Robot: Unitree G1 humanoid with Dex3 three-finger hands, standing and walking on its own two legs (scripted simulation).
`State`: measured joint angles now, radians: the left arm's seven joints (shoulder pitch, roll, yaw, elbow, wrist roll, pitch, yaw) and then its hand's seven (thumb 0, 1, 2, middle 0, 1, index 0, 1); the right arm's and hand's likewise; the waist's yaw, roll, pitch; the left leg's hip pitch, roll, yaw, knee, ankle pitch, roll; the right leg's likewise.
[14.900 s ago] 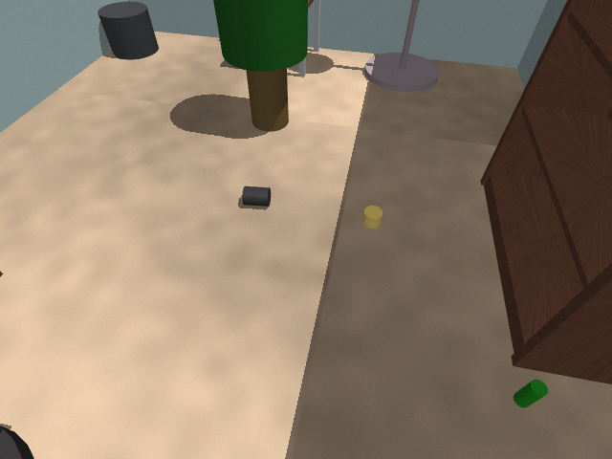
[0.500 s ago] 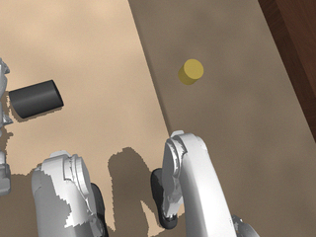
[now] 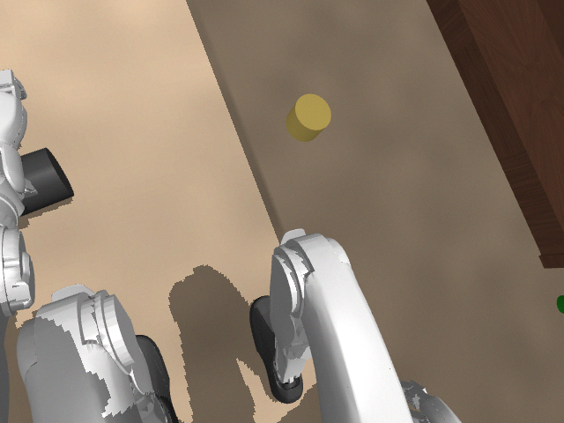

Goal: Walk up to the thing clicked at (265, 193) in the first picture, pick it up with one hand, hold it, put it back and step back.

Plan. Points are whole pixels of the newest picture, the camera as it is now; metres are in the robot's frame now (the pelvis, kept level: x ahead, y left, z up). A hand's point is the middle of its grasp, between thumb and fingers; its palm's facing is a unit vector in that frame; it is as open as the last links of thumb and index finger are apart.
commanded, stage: approach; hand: left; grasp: from above
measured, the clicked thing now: (21, 186) +0.50 +0.29 -0.28
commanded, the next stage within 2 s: close in in 0.10 s
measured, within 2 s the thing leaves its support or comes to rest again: neither
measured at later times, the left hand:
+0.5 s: hand out of the picture +0.47 +0.30 -0.20, palm faces -0.47 -0.13 -0.87, open 14.4 cm
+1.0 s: hand (4, 182) +0.49 +0.29 -0.24, palm faces -0.41 -0.18 -0.89, open 14.4 cm
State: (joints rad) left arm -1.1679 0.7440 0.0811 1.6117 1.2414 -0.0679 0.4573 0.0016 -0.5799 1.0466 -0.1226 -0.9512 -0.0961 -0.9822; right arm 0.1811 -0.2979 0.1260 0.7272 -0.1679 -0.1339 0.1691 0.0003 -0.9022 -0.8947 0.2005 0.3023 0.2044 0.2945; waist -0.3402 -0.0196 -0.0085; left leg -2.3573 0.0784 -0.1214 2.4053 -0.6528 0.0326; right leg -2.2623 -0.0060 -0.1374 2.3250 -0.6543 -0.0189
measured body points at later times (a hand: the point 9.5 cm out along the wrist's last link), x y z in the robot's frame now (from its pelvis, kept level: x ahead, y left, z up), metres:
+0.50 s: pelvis +0.00 +0.00 -0.02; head +0.26 +0.08 +0.35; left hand +0.49 +0.31 -0.15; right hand +0.03 -0.27 -0.10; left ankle +0.08 +0.13 -0.29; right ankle +0.10 -0.11 -0.29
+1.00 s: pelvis +0.01 +0.00 -0.02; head +0.29 +0.07 +0.32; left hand +0.51 +0.30 -0.19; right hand +0.01 -0.24 -0.10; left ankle +0.08 +0.13 -0.29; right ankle +0.10 -0.11 -0.29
